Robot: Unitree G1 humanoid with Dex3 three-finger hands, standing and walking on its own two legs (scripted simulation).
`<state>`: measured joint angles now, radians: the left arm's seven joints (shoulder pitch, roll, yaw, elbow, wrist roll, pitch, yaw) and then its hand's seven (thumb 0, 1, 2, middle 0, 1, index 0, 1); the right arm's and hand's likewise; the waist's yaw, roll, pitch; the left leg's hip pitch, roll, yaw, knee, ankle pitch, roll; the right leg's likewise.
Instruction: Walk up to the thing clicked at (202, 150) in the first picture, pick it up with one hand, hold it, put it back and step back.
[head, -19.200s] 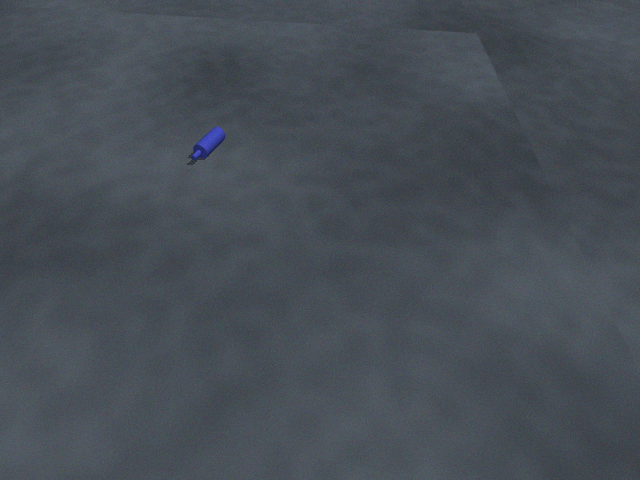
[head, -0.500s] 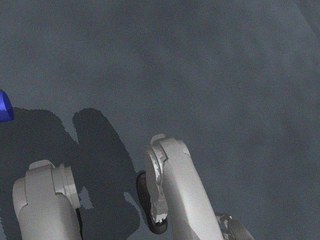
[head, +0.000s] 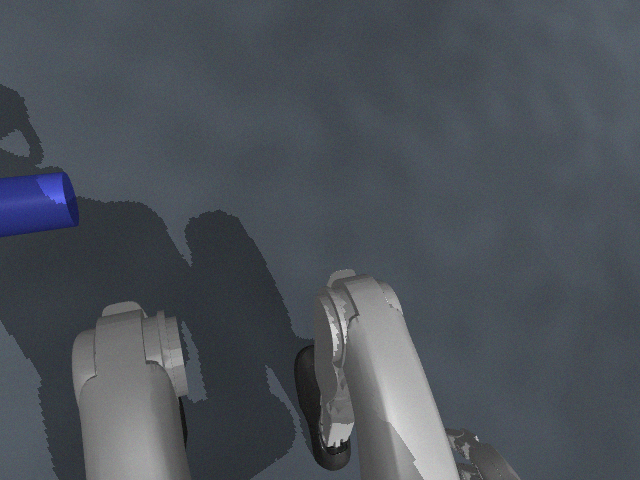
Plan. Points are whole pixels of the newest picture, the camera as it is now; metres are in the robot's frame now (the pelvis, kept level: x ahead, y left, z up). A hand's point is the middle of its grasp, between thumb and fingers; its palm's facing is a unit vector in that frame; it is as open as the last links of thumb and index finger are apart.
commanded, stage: close in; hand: left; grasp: from above
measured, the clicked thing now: out of the picture +0.46 +0.38 -0.29
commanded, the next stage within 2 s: rest palm in 0.14 s
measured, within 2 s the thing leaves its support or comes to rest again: neither
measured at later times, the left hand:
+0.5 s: hand out of the picture +0.46 +0.34 -0.22, palm faces -0.46 -0.09 -0.88, open 14.3 cm
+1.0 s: hand out of the picture +0.45 +0.35 -0.24, palm faces -0.46 -0.14 -0.88, open 14.5 cm
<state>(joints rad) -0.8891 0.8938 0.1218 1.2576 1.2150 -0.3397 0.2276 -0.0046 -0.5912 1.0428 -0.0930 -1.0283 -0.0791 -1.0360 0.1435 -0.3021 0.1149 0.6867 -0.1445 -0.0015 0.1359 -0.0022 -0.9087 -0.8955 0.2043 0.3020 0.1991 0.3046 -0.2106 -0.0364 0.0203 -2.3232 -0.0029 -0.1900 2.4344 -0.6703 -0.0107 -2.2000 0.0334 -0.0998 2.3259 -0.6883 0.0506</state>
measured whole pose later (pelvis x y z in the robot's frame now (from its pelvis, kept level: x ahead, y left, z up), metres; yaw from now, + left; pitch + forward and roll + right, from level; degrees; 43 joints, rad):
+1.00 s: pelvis +0.00 +0.00 -0.03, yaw -3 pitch +28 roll -13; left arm -1.00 1.05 0.16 1.64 1.30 -0.32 0.49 0.00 -0.59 1.07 -0.09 -0.95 -0.05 -0.98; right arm 0.07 -0.32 0.24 0.67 -0.23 -0.12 0.17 0.00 -0.89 -0.90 0.20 0.30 0.20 0.30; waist -0.32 -0.13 0.12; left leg -2.36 0.01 -0.24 2.54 -0.69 -0.01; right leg -2.23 0.07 -0.14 2.39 -0.67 0.07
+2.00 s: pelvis +0.00 +0.01 -0.03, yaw -5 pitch +26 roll -15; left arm -1.02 1.10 0.14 1.70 1.33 -0.30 0.58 0.00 -0.42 1.01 -0.14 -1.02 -0.14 -1.02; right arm 0.06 -0.34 0.31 0.65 -0.26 -0.16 0.20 0.00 -0.89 -0.90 0.20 0.30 0.20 0.30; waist -0.35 -0.15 0.14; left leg -2.36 0.02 -0.27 2.57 -0.70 0.00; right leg -2.22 0.08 -0.16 2.39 -0.66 0.07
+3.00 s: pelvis +0.00 +0.01 -0.03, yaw -6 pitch +26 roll -15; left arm -1.00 1.12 0.16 1.68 1.30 -0.30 0.55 0.00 -0.12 0.73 -0.40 -0.87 -0.44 -0.85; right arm 0.08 -0.35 0.32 0.64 -0.26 -0.18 0.20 0.00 -0.89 -0.89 0.20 0.30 0.20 0.30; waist -0.35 -0.15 0.16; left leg -2.35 0.02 -0.28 2.57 -0.70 0.00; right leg -2.22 0.08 -0.16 2.38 -0.66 0.07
